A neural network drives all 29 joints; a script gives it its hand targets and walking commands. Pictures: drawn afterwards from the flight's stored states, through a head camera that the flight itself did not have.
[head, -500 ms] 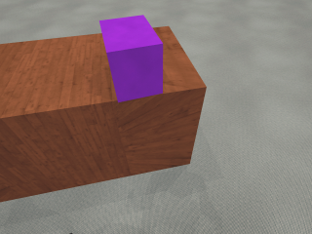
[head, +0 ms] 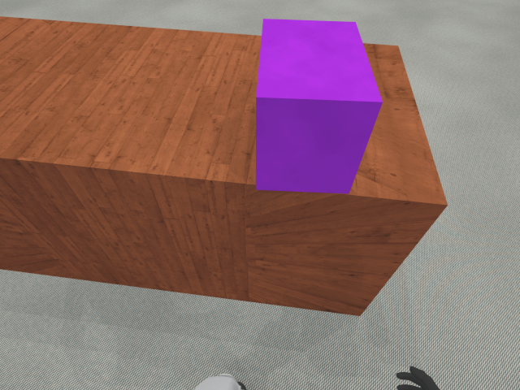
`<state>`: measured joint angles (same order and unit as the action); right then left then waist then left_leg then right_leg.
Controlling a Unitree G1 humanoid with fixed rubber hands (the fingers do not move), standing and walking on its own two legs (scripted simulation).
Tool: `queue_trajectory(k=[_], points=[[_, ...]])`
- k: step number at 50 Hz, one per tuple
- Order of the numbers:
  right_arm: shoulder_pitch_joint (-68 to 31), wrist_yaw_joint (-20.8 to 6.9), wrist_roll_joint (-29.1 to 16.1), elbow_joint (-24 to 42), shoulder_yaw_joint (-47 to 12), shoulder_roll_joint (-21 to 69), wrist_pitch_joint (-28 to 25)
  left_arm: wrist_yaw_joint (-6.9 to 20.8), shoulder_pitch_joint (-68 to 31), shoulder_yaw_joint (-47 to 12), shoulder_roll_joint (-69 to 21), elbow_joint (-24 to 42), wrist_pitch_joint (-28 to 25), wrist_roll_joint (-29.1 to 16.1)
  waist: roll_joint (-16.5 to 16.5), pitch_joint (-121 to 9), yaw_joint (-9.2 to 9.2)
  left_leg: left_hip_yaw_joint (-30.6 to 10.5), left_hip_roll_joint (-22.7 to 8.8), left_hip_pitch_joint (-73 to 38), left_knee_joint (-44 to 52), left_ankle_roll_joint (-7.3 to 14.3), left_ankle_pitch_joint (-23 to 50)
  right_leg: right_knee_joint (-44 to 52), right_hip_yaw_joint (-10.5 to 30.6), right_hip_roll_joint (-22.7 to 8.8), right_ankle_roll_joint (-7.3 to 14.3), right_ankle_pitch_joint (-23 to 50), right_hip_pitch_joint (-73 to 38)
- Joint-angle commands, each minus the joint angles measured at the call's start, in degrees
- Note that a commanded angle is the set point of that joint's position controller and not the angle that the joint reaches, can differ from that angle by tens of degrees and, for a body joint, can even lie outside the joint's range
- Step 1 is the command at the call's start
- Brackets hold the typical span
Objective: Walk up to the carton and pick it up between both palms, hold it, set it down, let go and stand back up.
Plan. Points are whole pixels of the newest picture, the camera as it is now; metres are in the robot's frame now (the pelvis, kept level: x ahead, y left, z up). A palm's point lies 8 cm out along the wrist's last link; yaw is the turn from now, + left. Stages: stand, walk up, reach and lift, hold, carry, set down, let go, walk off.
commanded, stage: walk up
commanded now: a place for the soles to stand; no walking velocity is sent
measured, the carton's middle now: (305, 105) +0.66 -0.01 +0.06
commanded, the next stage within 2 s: none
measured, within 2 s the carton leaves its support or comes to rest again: neither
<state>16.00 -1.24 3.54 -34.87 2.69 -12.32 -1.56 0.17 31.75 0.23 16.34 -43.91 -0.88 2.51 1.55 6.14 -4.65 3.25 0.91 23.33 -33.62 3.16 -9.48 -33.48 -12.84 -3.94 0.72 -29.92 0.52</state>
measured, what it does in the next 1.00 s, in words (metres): walks ahead: right foot, then left foot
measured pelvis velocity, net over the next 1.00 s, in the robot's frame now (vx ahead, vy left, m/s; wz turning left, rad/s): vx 0.21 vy -0.07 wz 0.18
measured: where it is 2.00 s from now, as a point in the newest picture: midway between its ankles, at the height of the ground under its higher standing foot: outside the picture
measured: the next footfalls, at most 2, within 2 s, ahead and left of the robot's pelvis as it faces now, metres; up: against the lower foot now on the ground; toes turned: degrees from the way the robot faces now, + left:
right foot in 0.40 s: +0.28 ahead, -0.18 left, +0.00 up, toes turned +5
left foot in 0.72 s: +0.24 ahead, +0.05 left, +0.00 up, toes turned +10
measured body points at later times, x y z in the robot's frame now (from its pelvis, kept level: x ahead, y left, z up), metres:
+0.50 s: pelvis +0.16 -0.08 +0.00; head +0.19 -0.09 +0.45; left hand +0.25 +0.18 -0.10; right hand +0.22 -0.34 -0.13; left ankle +0.11 +0.07 -0.67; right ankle +0.26 -0.19 -0.72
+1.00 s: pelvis +0.21 -0.07 +0.01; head +0.23 -0.07 +0.46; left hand +0.24 +0.20 -0.10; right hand +0.38 -0.30 -0.09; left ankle +0.20 +0.05 -0.72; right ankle +0.26 -0.19 -0.72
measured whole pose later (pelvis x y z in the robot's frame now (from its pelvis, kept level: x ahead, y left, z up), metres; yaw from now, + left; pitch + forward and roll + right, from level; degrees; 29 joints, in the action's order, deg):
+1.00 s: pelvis +0.21 -0.07 +0.01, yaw +10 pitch -1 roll +0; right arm 14.6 -0.8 -0.3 -39.1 -0.2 -15.2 0.5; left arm 0.3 20.5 -1.6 15.9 -38.5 0.2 0.3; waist -0.2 1.9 -1.0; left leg 0.1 -0.4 15.7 -33.1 0.3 -16.7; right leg -32.0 -8.1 -4.6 -0.6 -14.7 16.2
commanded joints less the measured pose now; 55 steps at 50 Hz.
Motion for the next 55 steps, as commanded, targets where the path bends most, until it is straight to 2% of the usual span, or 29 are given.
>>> queue_trajectory(k=[1,2,3,4,6,8,9,13,16,18,19,20,21,22,23,24,25,27,31,33,35,36,37,38,39,40,43,46,55], points=[[23.87,3.00,0.72,0.92,6.10,-17.28,-1.68,0.26,4.70,1.03,6.27,8.75,-0.36,-0.37,-15.29,-17.42,11.87,-48.75,-23.82,-39.60,9.98,16.10,-15.25,-39.46,5.19,4.15,0.08,-2.53,35.78],[22.12,3.91,-1.54,0.40,6.41,-16.72,-0.91,0.30,-0.50,2.42,10.10,9.51,0.93,0.38,-7.66,-14.75,12.33,-51.57,-25.40,-33.24,14.82,18.01,-20.84,-45.33,11.69,0.51,0.14,-2.30,37.48],[17.76,4.32,-2.00,0.91,5.44,-15.19,-0.62,0.59,-4.51,2.78,10.01,10.45,1.32,0.27,-4.61,-8.05,11.21,-44.28,-23.61,-26.69,15.35,15.82,-17.31,-48.25,13.92,-0.89,0.37,1.27,38.82],[13.90,4.25,-1.74,1.23,4.56,-13.86,-0.69,0.81,-6.17,2.41,7.81,11.12,1.15,-0.03,-3.55,-2.59,10.07,-36.75,-21.43,-19.95,14.26,14.41,-8.92,-47.60,13.64,-1.62,0.27,4.05,39.36],[6.96,3.35,-1.54,2.12,3.05,-11.00,-1.57,1.41,-2.78,2.56,5.57,9.97,0.82,-0.49,-5.70,1.52,5.47,-23.92,-15.88,-8.23,15.33,10.42,-1.03,-38.60,14.65,-3.84,-0.61,8.30,32.13],[6.06,2.68,-1.23,1.25,2.73,-10.11,-2.52,2.30,-0.62,2.67,3.98,8.90,0.69,-0.44,-6.41,0.38,4.07,-18.36,-12.58,-4.79,15.69,9.75,3.81,-34.02,13.16,-3.06,-1.46,10.25,27.73],[5.75,2.46,-1.12,0.79,2.87,-10.58,-2.88,2.55,-1.08,2.54,3.26,8.88,0.77,-0.28,-8.36,-0.08,3.70,-16.87,-12.09,-4.03,15.64,10.20,4.25,-30.66,12.49,-3.38,-1.95,11.09,27.31],[7.70,1.97,-0.97,-0.40,3.33,-12.24,-3.23,3.24,-7.59,2.57,3.00,10.86,0.46,-0.04,-9.32,1.40,5.50,-14.98,-11.01,-2.92,15.25,9.88,-3.93,-15.06,11.55,-4.16,-2.09,16.28,26.94],[7.80,1.56,-1.10,-0.11,3.11,-12.86,-2.12,2.28,-8.71,2.91,2.73,11.33,-0.45,-0.25,-11.38,-1.08,5.70,-12.75,-9.41,-1.21,8.84,7.33,2.34,-6.17,8.49,-0.50,-1.54,20.10,18.74],[7.39,1.53,-1.61,0.29,2.02,-11.46,-1.38,1.16,-3.72,3.82,4.43,9.87,-1.30,0.27,-4.92,-6.06,2.61,-12.79,-6.89,1.53,-0.19,4.28,2.94,-0.13,6.37,2.36,-0.77,27.27,6.36],[9.01,1.43,-1.84,0.63,1.08,-9.14,-0.90,0.53,-1.49,4.27,6.00,9.48,-1.65,0.46,-0.57,-8.29,1.60,-10.86,-4.09,3.67,-6.83,1.84,-2.22,2.41,8.24,0.92,0.07,27.56,0.66],[12.18,1.38,-2.25,1.77,-0.39,-5.37,-0.73,0.02,0.34,5.01,10.08,10.06,-1.93,0.98,9.17,-11.69,0.56,-7.28,-0.06,6.81,-19.32,-1.90,-12.31,6.03,20.53,-9.62,4.07,26.03,-3.09],[15.57,1.92,-2.15,2.67,-0.78,-3.90,0.19,-0.47,-0.46,4.90,13.26,11.64,-1.52,0.70,12.31,-11.07,1.56,-5.34,3.27,7.85,-29.13,-4.29,-29.56,11.21,35.95,-21.04,10.17,24.65,1.15],[14.88,2.88,-1.86,2.11,0.25,-6.99,1.86,-0.97,-4.20,5.17,14.15,11.84,-0.49,-0.63,11.07,-9.24,2.02,-7.67,1.25,8.24,-34.47,-4.37,-31.51,15.40,41.08,-23.84,16.02,14.14,7.18],[11.59,2.98,-1.33,2.49,0.84,-8.99,2.78,-1.23,-6.99,4.55,12.03,12.21,0.08,-1.28,6.90,-3.90,1.98,-8.49,-0.70,9.56,-36.86,-4.64,-27.64,16.46,37.25,-21.49,15.82,8.56,12.36],[10.16,2.82,-1.78,2.17,1.09,-9.25,2.80,-1.42,-8.59,3.79,10.41,11.61,0.26,-1.17,5.28,-2.25,2.43,-8.93,-1.07,9.30,-35.72,-4.76,-23.73,15.38,31.18,-17.70,13.58,10.56,13.81],[11.74,2.64,-1.87,1.58,1.15,-8.63,2.66,-1.49,-9.94,3.31,9.58,11.44,0.36,-0.80,6.01,-2.62,3.77,-8.26,-1.75,7.46,-31.79,-5.02,-22.09,14.33,25.95,-15.44,11.33,12.94,14.47],[13.46,1.85,-2.18,0.29,0.97,-7.53,2.33,-1.43,-12.45,2.72,8.91,11.27,0.38,-0.54,7.35,-3.50,4.78,-5.33,-2.23,2.31,-23.60,-5.35,-20.17,13.62,19.61,-12.62,9.54,14.43,16.47],[10.02,1.01,-2.40,0.11,0.66,-6.08,2.51,-1.56,-12.69,2.83,9.46,10.63,0.64,-1.03,8.62,-3.55,4.02,-1.85,-1.96,-2.23,-11.13,-4.99,-16.79,11.06,17.46,-11.95,9.75,14.70,16.99],[10.04,0.91,-2.28,-0.07,1.09,-6.46,2.05,-1.32,-13.89,2.88,10.13,10.92,1.10,-1.55,7.38,-3.94,5.17,-0.19,-1.00,-9.99,-2.26,-3.75,-7.39,8.27,16.41,-11.32,8.39,13.81,22.22],[9.41,1.12,-1.49,0.33,1.75,-9.05,1.41,-0.67,-13.12,1.75,8.73,10.96,1.19,-2.59,3.55,-4.39,5.94,-4.17,-1.98,-16.29,3.95,-2.01,-0.83,6.59,15.91,-10.47,4.92,10.48,28.34],[7.74,1.32,-1.07,1.09,2.23,-11.30,1.17,-0.37,-12.49,1.04,7.25,11.69,0.89,-3.11,-1.28,-5.03,5.93,-11.51,-7.12,-17.11,5.36,0.22,-1.59,4.13,13.84,-8.84,2.54,8.93,30.37],[4.62,1.51,-1.64,1.74,2.27,-13.32,0.96,-0.15,-9.99,0.28,4.47,11.96,0.76,-3.83,-7.22,-6.25,4.38,-20.66,-13.51,-11.35,10.80,3.33,-6.81,-1.04,9.19,-3.87,-0.05,6.53,25.60],[2.71,1.60,-3.42,0.64,2.21,-13.81,1.16,-0.40,-9.20,0.61,4.41,10.65,1.25,-3.27,-6.68,-5.91,3.89,-20.04,-14.56,-0.43,13.26,5.89,-13.26,-2.59,8.82,-0.88,-0.31,6.09,14.54],[0.89,1.53,-4.05,0.40,1.48,-12.71,1.24,-0.35,-9.50,1.08,5.09,10.59,1.40,-2.51,-6.62,-4.42,3.31,-16.53,-11.70,2.32,13.34,4.72,-15.37,-0.43,9.44,-0.58,0.10,9.15,11.83],[-0.35,1.37,-4.00,0.46,0.64,-11.06,1.20,-0.23,-9.61,1.21,5.92,10.58,1.00,-2.37,-6.78,-3.95,3.04,-13.52,-9.27,0.90,11.98,2.67,-11.17,2.09,9.73,-1.25,0.07,13.17,12.30],[0.59,0.84,-4.10,0.16,-0.25,-9.88,1.10,-0.26,-9.42,1.45,7.88,9.95,-0.38,-1.89,-6.38,-5.21,4.00,-9.75,-6.67,-3.95,7.63,0.41,-0.39,5.57,11.86,-4.27,0.80,18.84,13.29],[1.07,0.73,-3.86,-0.33,-0.33,-10.63,0.96,-0.29,-9.87,1.05,7.57,10.03,-0.63,-2.30,-3.79,-7.54,4.60,-9.40,-6.78,-8.53,5.58,0.35,6.63,6.04,11.26,-4.75,1.11,23.01,13.40],[-1.12,0.62,-3.90,-0.39,-0.60,-10.99,0.99,-0.10,-11.01,1.19,7.51,10.61,-0.20,-2.47,-1.66,-7.21,4.46,-9.26,-6.07,-7.46,5.82,-0.38,5.67,6.56,10.04,-5.18,1.46,22.53,12.09]])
